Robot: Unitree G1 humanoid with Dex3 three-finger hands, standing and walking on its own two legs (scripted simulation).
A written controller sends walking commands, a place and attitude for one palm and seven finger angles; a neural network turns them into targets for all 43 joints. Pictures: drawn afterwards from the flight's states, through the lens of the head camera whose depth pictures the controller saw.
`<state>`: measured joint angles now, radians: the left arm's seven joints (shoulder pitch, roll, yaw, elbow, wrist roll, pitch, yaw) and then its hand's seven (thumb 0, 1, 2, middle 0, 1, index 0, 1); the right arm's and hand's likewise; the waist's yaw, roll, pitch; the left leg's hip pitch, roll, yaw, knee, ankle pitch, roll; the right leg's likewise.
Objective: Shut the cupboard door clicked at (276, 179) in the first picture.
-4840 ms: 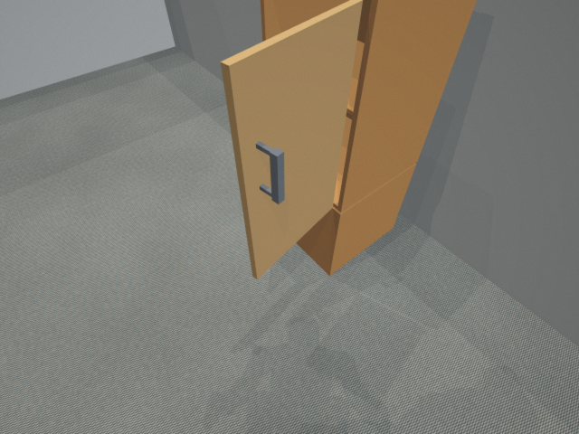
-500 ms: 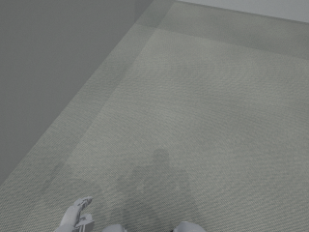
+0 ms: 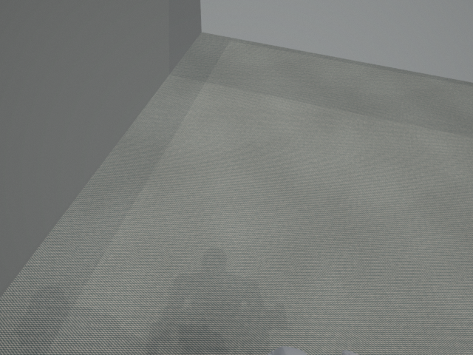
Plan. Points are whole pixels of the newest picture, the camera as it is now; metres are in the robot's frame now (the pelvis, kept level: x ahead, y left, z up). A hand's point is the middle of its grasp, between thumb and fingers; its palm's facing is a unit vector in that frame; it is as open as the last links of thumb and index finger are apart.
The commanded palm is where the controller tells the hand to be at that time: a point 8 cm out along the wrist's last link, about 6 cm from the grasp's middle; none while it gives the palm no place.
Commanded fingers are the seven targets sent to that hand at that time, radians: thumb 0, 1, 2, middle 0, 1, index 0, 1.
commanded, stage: walk around to get in front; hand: left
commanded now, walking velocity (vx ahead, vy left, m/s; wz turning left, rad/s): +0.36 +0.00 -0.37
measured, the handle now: out of the picture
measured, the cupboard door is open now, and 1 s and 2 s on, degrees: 100 100 100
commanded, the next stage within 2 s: walk to a spot facing it in 0.40 s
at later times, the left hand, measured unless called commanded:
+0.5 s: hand (197, 268) +0.31 +0.11 -0.16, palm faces -0.09 -0.97 -0.21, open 7.1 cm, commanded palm none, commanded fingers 0.00 0.90 0.90 -0.20 -0.30 -0.20 -0.30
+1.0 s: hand (206, 214) +0.45 +0.11 -0.16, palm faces +0.12 -0.97 -0.23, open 7.3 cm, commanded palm none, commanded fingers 0.00 0.90 0.90 -0.20 -0.30 -0.20 -0.30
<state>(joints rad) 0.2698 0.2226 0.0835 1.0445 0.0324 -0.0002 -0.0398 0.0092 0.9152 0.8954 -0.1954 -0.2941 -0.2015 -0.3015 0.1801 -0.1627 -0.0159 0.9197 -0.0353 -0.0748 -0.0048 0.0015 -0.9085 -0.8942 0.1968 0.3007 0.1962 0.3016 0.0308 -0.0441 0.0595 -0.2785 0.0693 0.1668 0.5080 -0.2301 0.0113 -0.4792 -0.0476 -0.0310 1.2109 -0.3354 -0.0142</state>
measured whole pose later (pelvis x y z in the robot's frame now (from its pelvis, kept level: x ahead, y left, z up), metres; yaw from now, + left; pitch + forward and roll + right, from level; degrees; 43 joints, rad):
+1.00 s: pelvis +0.36 -0.09 -0.01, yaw +6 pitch +1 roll -1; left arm 0.12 0.18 0.07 0.93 0.02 0.02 0.01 0.00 0.91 0.90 -0.20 -0.29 -0.20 -0.30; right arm 0.19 -0.19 -0.06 0.96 -0.03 0.04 0.01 0.01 -0.91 -0.89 0.20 0.30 0.20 0.30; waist -0.03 0.03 0.06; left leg -0.40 -0.01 -0.04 0.54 -0.17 0.01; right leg -0.40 -0.04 -0.03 0.76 -0.39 0.06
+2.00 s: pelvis +0.45 -0.17 +0.01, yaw +45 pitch +1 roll +3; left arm 0.20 0.17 0.04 0.89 0.02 0.00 0.03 0.00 0.92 0.89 -0.20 -0.30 -0.21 -0.30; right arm 0.14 -0.24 -0.08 0.94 -0.01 0.09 0.04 0.01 -0.91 -0.89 0.19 0.30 0.19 0.30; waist -0.03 0.00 0.11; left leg -0.47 0.03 0.05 1.01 -0.42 -0.07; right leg -0.21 -0.12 -0.22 0.51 -0.31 -0.02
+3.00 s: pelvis +0.47 -0.17 -0.01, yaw +82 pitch +0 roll +1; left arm 0.22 0.26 0.08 0.93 0.02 0.06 0.02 0.01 0.91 0.89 -0.20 -0.29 -0.21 -0.30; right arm 0.09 -0.23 -0.06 0.89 -0.02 0.04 0.03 0.01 -0.91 -0.89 0.19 0.30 0.19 0.30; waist 0.01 -0.06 0.11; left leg -0.33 0.00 0.07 0.64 -0.31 0.03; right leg -0.37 -0.16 -0.15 0.96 -0.55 0.06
